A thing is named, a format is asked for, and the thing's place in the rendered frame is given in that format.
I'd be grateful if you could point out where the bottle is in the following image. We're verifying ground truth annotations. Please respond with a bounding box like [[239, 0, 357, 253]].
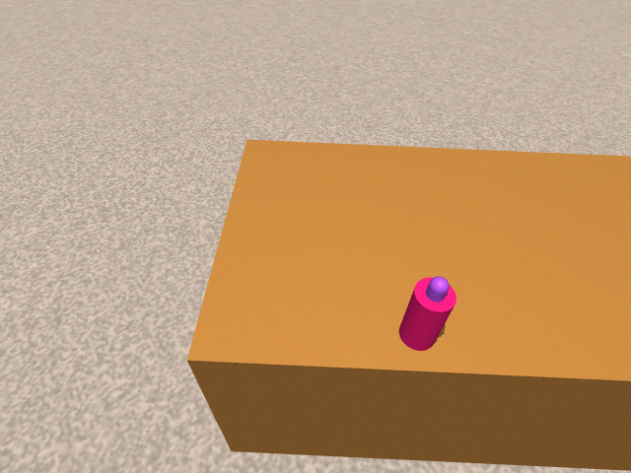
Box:
[[399, 276, 456, 351]]

